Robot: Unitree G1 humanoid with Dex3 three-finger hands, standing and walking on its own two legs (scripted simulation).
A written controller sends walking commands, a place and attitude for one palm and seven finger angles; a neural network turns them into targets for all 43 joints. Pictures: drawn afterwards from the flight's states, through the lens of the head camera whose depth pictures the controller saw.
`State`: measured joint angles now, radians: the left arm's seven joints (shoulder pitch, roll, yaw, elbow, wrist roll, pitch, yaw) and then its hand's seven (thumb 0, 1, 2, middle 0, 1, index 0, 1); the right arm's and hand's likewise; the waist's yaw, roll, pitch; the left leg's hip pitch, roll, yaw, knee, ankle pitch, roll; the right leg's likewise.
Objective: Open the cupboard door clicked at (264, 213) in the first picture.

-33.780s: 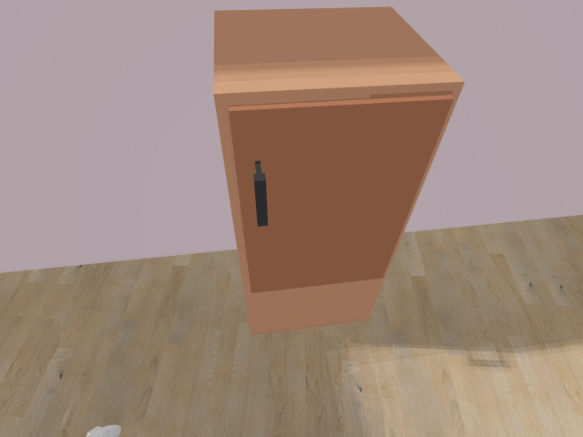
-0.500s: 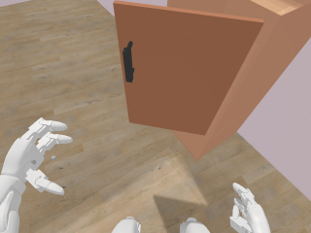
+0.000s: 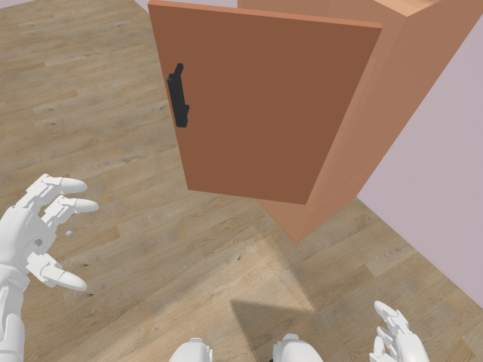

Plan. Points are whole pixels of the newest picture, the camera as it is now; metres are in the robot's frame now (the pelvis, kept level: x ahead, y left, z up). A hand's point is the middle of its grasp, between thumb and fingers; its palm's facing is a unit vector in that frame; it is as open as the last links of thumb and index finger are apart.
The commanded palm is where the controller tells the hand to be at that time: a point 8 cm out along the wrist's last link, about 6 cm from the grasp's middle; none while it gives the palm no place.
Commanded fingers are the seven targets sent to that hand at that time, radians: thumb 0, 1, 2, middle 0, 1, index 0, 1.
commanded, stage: raise the hand with hooked fingers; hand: left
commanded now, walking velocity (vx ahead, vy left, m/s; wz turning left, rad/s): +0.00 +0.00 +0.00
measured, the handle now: (180, 96) +0.62 +0.16 +0.05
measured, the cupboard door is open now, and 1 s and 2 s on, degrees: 45 45 45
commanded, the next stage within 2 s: move the hooked fingers beside the handle in 0.16 s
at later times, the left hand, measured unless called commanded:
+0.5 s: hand (83, 214) +0.32 +0.26 +0.06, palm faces -0.11 -0.99 -0.02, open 14.0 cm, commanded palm +0.31 +0.32 +0.06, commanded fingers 0.00 -0.50 0.30 -0.30 -1.20 -0.30 -1.20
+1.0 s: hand (110, 168) +0.41 +0.24 +0.06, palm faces -0.10 -0.99 -0.01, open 14.0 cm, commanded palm +0.40 +0.30 +0.06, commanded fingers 0.00 -0.50 0.30 -0.30 -1.20 -0.30 -1.20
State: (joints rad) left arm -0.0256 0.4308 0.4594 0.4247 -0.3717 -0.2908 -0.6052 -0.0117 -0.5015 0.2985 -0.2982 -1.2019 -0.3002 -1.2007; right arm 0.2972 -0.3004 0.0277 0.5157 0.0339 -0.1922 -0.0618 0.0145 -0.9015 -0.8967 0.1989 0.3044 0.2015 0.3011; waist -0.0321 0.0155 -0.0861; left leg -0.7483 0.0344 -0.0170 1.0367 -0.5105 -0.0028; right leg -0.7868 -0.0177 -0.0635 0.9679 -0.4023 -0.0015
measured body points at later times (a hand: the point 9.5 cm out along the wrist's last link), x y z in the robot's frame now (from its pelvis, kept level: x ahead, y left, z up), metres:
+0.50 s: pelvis -0.01 +0.01 -0.01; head +0.07 +0.02 +0.44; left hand +0.32 +0.31 +0.06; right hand +0.15 -0.25 -0.08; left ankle +0.00 +0.12 -0.67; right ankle +0.04 -0.12 -0.67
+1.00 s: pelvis +0.00 +0.01 -0.01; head +0.11 +0.02 +0.43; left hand +0.41 +0.30 +0.06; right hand +0.09 -0.26 -0.11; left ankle +0.00 +0.12 -0.67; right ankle +0.04 -0.12 -0.67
